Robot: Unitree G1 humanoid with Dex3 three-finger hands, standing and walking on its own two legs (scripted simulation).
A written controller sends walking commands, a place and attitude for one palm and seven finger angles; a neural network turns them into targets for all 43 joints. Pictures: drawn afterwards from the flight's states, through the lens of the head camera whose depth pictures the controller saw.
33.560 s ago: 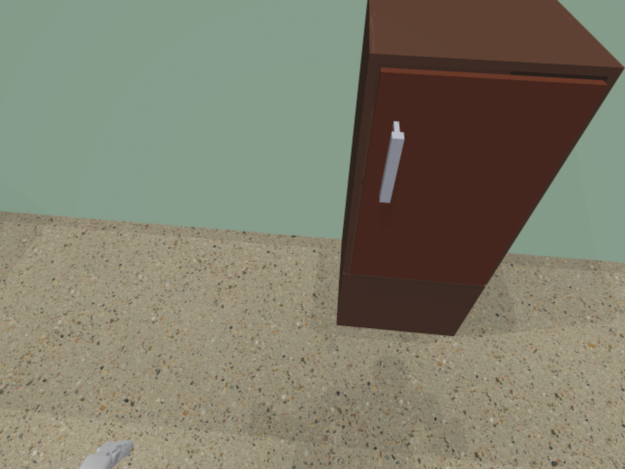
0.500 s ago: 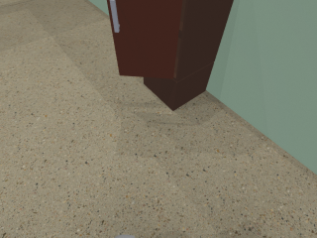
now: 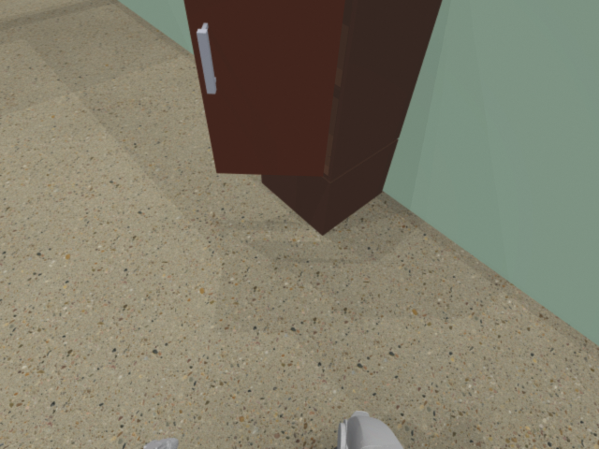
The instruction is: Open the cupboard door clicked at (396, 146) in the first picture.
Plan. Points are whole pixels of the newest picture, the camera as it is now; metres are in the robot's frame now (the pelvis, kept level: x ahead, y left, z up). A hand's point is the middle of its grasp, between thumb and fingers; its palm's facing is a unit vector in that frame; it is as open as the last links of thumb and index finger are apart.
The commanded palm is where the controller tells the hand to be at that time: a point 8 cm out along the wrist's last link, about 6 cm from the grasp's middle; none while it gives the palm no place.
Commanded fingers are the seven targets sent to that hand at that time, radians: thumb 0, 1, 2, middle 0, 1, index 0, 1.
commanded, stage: take the last steps up to it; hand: left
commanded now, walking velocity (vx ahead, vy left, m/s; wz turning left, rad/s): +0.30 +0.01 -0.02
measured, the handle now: (208, 59) +0.98 +0.25 +0.01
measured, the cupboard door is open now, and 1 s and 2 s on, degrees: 48 48 48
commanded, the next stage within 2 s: come to a stop and stand still in 0.88 s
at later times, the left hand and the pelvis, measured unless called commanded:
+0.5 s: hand (194, 436) +0.17 +0.16 -0.17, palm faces +0.08 -0.98 -0.19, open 7.2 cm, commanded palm none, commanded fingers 0.00 0.90 0.90 -0.20 -0.30 -0.20 -0.30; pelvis +0.19 -0.02 +0.01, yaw +0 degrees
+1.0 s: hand (190, 280) +0.44 +0.22 -0.16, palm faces -0.02 -0.98 -0.21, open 7.3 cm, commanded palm none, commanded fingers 0.00 0.90 0.90 -0.20 -0.30 -0.20 -0.30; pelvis +0.35 +0.03 +0.00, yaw -3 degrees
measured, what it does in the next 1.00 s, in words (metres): walks ahead: right foot, then left foot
